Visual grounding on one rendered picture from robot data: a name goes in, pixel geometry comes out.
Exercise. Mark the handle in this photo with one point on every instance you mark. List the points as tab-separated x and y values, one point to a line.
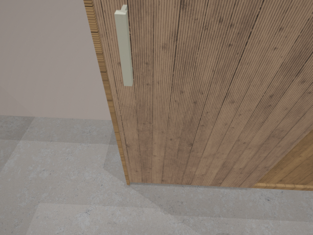
122	29

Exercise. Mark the wardrobe door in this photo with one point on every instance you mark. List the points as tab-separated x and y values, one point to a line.
222	89
296	167

